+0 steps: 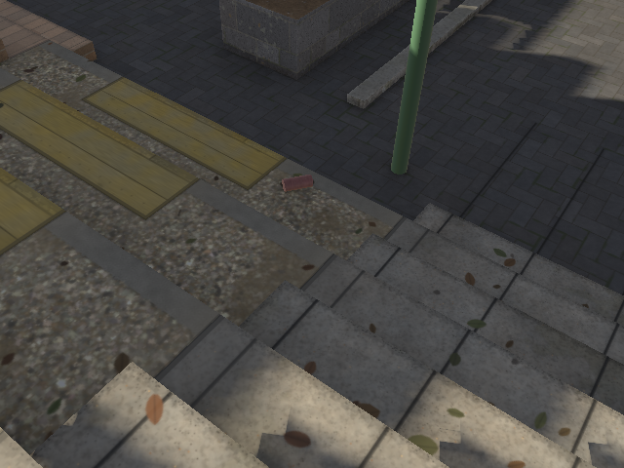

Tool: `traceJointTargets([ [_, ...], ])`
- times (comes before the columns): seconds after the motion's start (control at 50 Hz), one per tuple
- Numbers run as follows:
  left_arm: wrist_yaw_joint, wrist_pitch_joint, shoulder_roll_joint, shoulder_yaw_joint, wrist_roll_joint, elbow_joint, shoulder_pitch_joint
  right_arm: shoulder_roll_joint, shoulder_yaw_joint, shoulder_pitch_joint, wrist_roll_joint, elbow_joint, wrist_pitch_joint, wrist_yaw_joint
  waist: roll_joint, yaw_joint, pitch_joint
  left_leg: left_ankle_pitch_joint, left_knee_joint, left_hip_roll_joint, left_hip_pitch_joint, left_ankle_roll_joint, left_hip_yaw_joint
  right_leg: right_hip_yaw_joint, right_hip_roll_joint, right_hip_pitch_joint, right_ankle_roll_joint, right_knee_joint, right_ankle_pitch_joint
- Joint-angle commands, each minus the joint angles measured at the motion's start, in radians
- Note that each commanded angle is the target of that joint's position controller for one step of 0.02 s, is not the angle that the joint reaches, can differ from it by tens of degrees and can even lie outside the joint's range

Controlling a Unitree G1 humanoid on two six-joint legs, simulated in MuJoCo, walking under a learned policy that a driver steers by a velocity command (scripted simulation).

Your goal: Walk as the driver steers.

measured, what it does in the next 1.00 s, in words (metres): goes down, turning right: left foot, then right foot 0.13 m lower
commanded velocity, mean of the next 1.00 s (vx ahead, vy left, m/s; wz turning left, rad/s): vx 1.00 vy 0.00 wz -0.76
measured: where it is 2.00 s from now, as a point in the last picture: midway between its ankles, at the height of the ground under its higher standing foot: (562, 358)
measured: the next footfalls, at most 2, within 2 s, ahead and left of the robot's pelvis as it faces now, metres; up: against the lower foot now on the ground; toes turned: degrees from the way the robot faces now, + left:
left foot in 0.10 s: +0.23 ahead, +0.15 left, -0.01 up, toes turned +0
right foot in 0.38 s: +0.37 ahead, -0.08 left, -0.14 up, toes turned -15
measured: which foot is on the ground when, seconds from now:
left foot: up 0.00-0.08, down 0.10-0.34, up 0.36-0.64, down 0.66-1.00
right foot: down 0.00-0.14, up 0.16-0.36, down 0.38-0.66, up 0.68-1.00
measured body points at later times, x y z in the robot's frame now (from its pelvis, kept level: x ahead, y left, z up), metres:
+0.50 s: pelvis +0.43 -0.04 -0.16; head +0.44 -0.07 +0.29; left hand +0.42 +0.25 -0.27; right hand +0.54 -0.33 -0.28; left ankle +0.45 +0.10 -0.77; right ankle +0.33 -0.07 -0.85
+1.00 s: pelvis +0.84 -0.19 -0.37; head +0.87 -0.21 +0.08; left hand +1.18 -0.17 -0.46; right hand +0.57 -0.28 -0.49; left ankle +0.75 -0.01 -0.97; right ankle +0.92 -0.30 -1.06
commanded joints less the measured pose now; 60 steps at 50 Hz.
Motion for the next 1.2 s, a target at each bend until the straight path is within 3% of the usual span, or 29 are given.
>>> traceJointTargets([
  [0.02, -0.015, -0.016, 0.201, 0.027, -0.036, -0.161, -0.24, -0.016, -0.001, 0.314, -0.017, 0.063, 0.029, 0.058, -0.127, -0.231, 0.063, 0.199, -0.03, 0.024, 0.531, -0.02, 0.146, 0.322, -0.274, -0.568, -0.225, -0.344, 0.337],
  [0.1, -0.014, 0.015, 0.105, 0.013, 0.002, -0.096, 0.058, -0.012, 0.025, -0.144, -0.016, -0.037, -0.044, 0.034, -0.098, 0.038, 0.16, 0.185, -0.416, 0.043, 0.152, -0.038, 0.133, 0.318, -0.173, -0.037, -0.201, -0.048, 0.343],
  [0.12, -0.024, 0.033, 0.074, 0.007, 0.004, -0.085, 0.108, -0.015, 0.021, -0.033, -0.015, -0.004, -0.073, 0.023, -0.046, 0.01, 0.095, 0.111, -0.526, 0.014, 0.4, -0.031, 0.12, 0.255, -0.118, -0.109, -0.176, 0.129, 0.483],
  [0.14, -0.04, 0.047, 0.018, -0.009, -0.021, -0.094, 0.151, -0.093, -0.012, 0.155, -0.024, 0.04, -0.103, 0.004, 0.235, -0.078, -0.03, -0.082, -0.635, 0.163, 0.842, 0.02, -0.191, 0.091, -0.017, -0.49, -0.082, 0.505, 0.402],
  [0.16, -0.031, 0.049, 0.063, -0.007, -0.005, -0.137, 0.044, -0.171, -0.048, 0.371, 0.0, 0.083, -0.099, -0.003, 0.298, -0.214, -0.219, -0.486, -0.717, 0.34, 1.001, 0.045, -0.448, 0.083, -0.047, -0.581, -0.074, 0.656, 0.075],
  [0.22, -0.024, 0.022, 0.148, 0.032, 0.02, -0.163, -0.194, -0.092, -0.038, 0.266, -0.05, 0.109, -0.122, -0.033, 0.002, -0.215, 0.002, -0.173, -0.61, 0.274, 0.894, 0.02, -0.217, 0.116, -0.115, -0.731, -0.042, 0.44, 0.133],
  [0.34, -0.07, 0.104, -0.055, -0.003, 0.007, -0.066, 0.27, -0.011, -0.028, -0.183, 0.061, 0.146, -0.161, -0.071, -0.048, 0.28, -0.03, -0.215, -0.288, 0.113, 0.064, 0.021, 0.202, -0.072, -0.077, 0.377, -0.073, -0.026, 0.879],
  [0.38, -0.061, 0.139, -0.01, 0.012, 0.017, 0.044, 0.651, 0.034, -0.016, -0.496, 0.031, 0.035, -0.136, -0.013, -0.349, 0.541, 0.001, -0.39, 0.487, -0.044, -0.233, -0.015, 0.25, 0.04, -0.109, 0.566, -0.244, -0.059, 0.729],
  [0.42, -0.008, 0.1, 0.075, -0.021, -0.024, -0.009, 0.475, 0.137, 0.032, -0.293, -0.024, -0.081, -0.102, -0.005, -0.504, 0.179, 0.131, -0.472, 0.375, -0.065, -0.459, -0.007, 0.117, 0.429, -0.14, 0.438, -0.217, -0.105, 1.041],
  [0.48, 0.038, 0.057, 0.226, 0.027, -0.022, -0.153, 0.132, -0.013, 0.011, -0.132, -0.09, 0.033, -0.085, 0.008, 0.012, 0.033, 0.058, -0.329, 0.015, 0.0, -0.239, -0.084, 0.065, 0.611, -0.178, 0.247, -0.333, -0.175, 0.896],
  [0.5, 0.044, 0.053, 0.342, 0.062, -0.013, -0.159, 0.016, 0.002, 0.014, -0.051, -0.054, 0.0, -0.08, 0.011, -0.267, -0.052, 0.005, -0.313, -0.059, -0.001, -0.159, -0.085, 0.017, 0.885, -0.297, 0.117, -0.435, -0.216, 0.853],
  [0.56, 0.021, 0.017, 0.1, 0.016, -0.042, -0.147, -0.056, -0.024, 0.019, -0.132, 0.008, 0.004, -0.089, -0.011, 0.027, -0.017, 0.08, 0.423, -0.469, 0.021, 0.205, -0.079, 0.036, 0.5, -0.07, -0.224, -0.304, 0.046, 0.295],
  [0.62, 0.024, 0.055, 0.173, 0.03, -0.038, -0.136, -0.121, 0.05, 0.038, 0.16, 0.052, 0.034, -0.044, 0.017, -0.078, -0.134, 0.041, 0.533, -0.559, -0.048, 0.947, -0.096, 0.137, 0.363, 0.014, -0.6, -0.21, 0.148, 0.155],
  [0.66, -0.003, 0.044, 0.187, 0.042, -0.038, -0.166, -0.271, -0.053, -0.015, 0.623, 0.029, 0.157, -0.019, -0.013, -0.022, -0.409, -0.131, 0.411, -0.584, 0.058, 1.219, -0.059, 0.021, 0.268, 0.045, -0.57, -0.18, 0.778, 0.414],
  [0.68, 0.008, 0.05, 0.099, 0.037, -0.044, -0.187, -0.285, -0.11, -0.036, 0.622, 0.011, 0.166, -0.023, 0.005, 0.067, -0.386, -0.024, 0.316, -0.643, 0.165, 1.104, -0.033, -0.098, 0.247, 0.147, -0.604, -0.164, 1.182, -0.053],
  [0.7, 0.03, 0.062, 0.025, 0.016, -0.067, -0.248, -0.077, -0.114, -0.025, 0.503, -0.014, 0.135, -0.041, 0.015, 0.246, -0.132, -0.065, 0.489, -0.523, 0.341, 1.151, -0.103, -0.326, 0.245, 0.07, -0.758, -0.159, 1.197, -0.002],
  [0.72, 0.03, 0.074, 0.036, 0.013, -0.035, -0.195, 0.0, -0.025, -0.008, 0.391, 0.017, 0.094, -0.052, 0.019, 0.131, -0.048, 0.005, 0.335, -0.649, 0.353, 0.978, -0.127, -0.356, 0.213, -0.008, -0.764, -0.164, 0.964, 0.161],
  [0.74, 0.026, 0.089, 0.014, 0.014, 0.009, -0.201, -0.037, -0.034, -0.021, 0.345, 0.022, 0.098, -0.069, 0.007, 0.208, -0.02, 0.043, -0.015, -0.686, 0.417, 0.856, -0.025, -0.483, 0.212, -0.032, -0.824, -0.146, 0.958, 0.228],
  [0.76, 0.008, 0.105, 0.072, 0.024, 0.04, -0.192, -0.139, 0.035, -0.009, 0.307, 0.025, 0.085, -0.074, 0.009, 0.062, -0.041, 0.093, -0.316, -0.752, 0.379, 0.664, -0.013, -0.519, 0.189, -0.079, -0.771, -0.143, 0.927, 0.245],
  [0.86, -0.057, 0.135, 0.009, 0.0, 0.012, -0.259, -0.288, -0.048, -0.018, 0.308, 0.022, 0.147, -0.106, -0.023, 0.091, 0.024, 0.162, 0.048, -0.544, 0.283, 0.166, -0.058, -0.092, -0.046, -0.018, -0.423, -0.109, 0.546, 0.518],
  [0.88, -0.061, 0.11, -0.009, -0.01, 0.003, -0.274, -0.369, 0.068, -0.002, 0.389, 0.036, 0.19, -0.121, -0.022, -0.014, -0.013, 0.168, -0.145, -0.454, 0.189, 0.209, -0.103, -0.008, 0.016, -0.06, -0.471, -0.142, 0.338, 0.841],
  [0.92, -0.078, 0.087, -0.04, -0.035, -0.017, -0.288, -0.469, 0.046, 0.007, 0.363, 0.034, 0.186, -0.12, -0.023, 0.021, -0.032, 0.126, -0.281, -0.452, 0.125, 0.151, -0.115, 0.154, -0.117, 0.005, -0.225, -0.136, 0.056, 1.127],
  [1.0, -0.047, 0.118, 0.097, 0.0, -0.004, -0.219, -0.284, -0.037, 0.0, 0.445, 0.01, 0.199, -0.043, -0.069, -0.01, 0.026, 0.035, 0.48, -0.003, 0.188, 0.273, -0.109, 0.261, -0.24, 0.12, 0.198, -0.188, -0.064, 0.627],
  [1.04, -0.04, 0.125, 0.231, 0.06, -0.058, -0.092, 0.153, -0.073, -0.024, 0.13, -0.01, 0.136, -0.019, -0.08, -0.129, 0.352, 0.025, -0.373, 0.992, 0.035, -0.131, -0.13, 0.279, 0.116, -0.076, 0.52, -0.396, -0.229, 0.677],
  [1.06, -0.033, 0.114, 0.283, 0.049, -0.069, -0.107, 0.038, -0.014, -0.001, 0.299, -0.017, 0.024, -0.025, -0.075, -0.199, 0.091, -0.037, -0.518, 0.839, 0.105, -0.296, -0.111, 0.149, 0.26, -0.196, 0.62, -0.354, -0.044, 1.146],
  [1.1, -0.013, 0.105, 0.184, 0.026, -0.046, -0.154, -0.066, -0.054, -0.003, 0.323, -0.05, 0.003, -0.047, -0.046, 0.084, 0.018, -0.043, -0.422, 0.518, 0.122, -0.434, -0.098, 0.025, 0.514, -0.234, 0.546, -0.418, -0.133, 0.75],
  [1.14, 0.014, 0.089, 0.139, 0.004, -0.02, -0.237, -0.324, -0.086, -0.017, 0.23, -0.042, -0.025, -0.011, -0.033, 0.091, -0.109, 0.107, -0.375, 0.045, 0.132, -0.162, -0.187, -0.009, 0.656, -0.251, -0.018, -0.468, -0.381, 0.324],
  [1.18, 0.007, 0.05, 0.158, 0.014, 0.025, -0.216, -0.27, -0.064, -0.014, 0.306, -0.033, 0.022, 0.019, -0.043, 0.01, -0.112, 0.09, -0.129, 0.019, 0.122, 0.03, -0.179, 0.039, 0.615, -0.238, -0.179, -0.464, -0.25, 0.721],
  [1.2, 0.018, 0.034, 0.108, 0.003, -0.018, -0.185, -0.239, -0.093, -0.026, 0.211, 0.002, -0.019, 0.005, -0.034, 0.089, -0.101, 0.1, 0.241, -0.276, 0.112, 0.149, -0.168, 0.016, 0.454, -0.086, -0.297, -0.374, -0.2, 0.505],
])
